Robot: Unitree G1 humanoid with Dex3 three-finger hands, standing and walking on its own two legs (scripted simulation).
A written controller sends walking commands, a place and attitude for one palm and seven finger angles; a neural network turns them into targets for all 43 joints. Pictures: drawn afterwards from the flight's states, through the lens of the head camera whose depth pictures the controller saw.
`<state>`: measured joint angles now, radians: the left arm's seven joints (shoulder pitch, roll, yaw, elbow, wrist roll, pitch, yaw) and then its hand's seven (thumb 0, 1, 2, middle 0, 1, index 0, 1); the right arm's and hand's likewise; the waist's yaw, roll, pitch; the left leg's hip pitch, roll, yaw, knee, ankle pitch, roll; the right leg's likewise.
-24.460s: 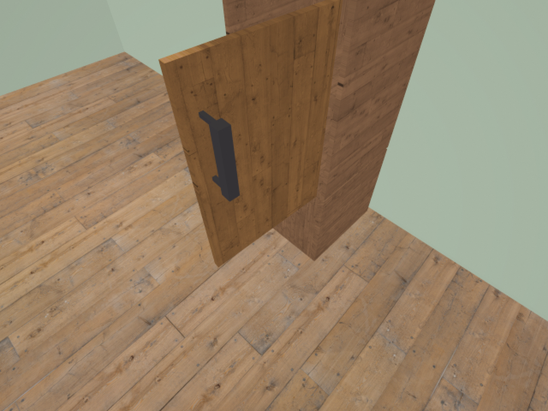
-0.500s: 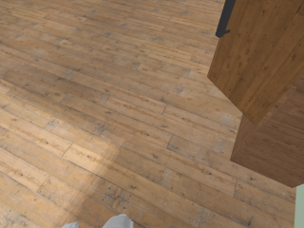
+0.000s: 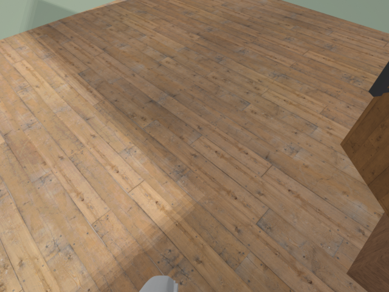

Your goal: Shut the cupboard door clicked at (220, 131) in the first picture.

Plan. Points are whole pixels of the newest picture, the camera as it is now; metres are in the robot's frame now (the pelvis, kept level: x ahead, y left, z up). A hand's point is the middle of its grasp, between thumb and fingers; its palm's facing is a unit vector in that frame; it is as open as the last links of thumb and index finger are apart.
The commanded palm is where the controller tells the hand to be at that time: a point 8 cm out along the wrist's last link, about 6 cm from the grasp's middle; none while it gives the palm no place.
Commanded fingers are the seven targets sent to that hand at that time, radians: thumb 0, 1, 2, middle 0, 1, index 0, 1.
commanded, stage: walk to a spot facing it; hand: left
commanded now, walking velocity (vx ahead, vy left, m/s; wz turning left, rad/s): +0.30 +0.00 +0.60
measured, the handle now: out of the picture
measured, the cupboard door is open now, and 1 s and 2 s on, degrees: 55 55 55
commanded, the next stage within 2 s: turn to face it in 0.88 s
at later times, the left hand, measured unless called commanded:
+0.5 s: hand (93, 265) +0.20 +0.27 -0.16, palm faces +0.28 -0.93 -0.24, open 7.4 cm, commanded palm none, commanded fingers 0.00 0.90 0.90 -0.20 -0.30 -0.20 -0.30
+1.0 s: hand (108, 242) +0.26 +0.26 -0.18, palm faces +0.55 -0.80 -0.22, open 7.3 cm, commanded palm none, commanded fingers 0.00 0.90 0.90 -0.20 -0.30 -0.20 -0.30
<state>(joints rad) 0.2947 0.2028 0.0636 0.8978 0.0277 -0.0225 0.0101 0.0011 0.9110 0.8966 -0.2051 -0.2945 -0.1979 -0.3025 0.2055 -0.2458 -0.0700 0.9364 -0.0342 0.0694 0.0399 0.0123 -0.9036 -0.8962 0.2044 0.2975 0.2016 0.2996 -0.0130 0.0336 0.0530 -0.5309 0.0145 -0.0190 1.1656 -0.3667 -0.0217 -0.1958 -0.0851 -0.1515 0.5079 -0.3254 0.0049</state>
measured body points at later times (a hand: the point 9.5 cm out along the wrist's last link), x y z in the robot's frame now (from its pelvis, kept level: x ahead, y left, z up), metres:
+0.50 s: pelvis +0.17 +0.05 +0.00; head +0.21 +0.06 +0.45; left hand +0.18 +0.32 -0.14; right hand +0.28 -0.16 -0.15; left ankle +0.14 +0.15 -0.74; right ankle +0.26 -0.08 -0.69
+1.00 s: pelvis +0.37 +0.10 -0.01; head +0.42 +0.14 +0.44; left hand +0.23 +0.30 -0.16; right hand +0.60 -0.06 -0.14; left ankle +0.42 +0.24 -0.72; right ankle +0.35 -0.05 -0.74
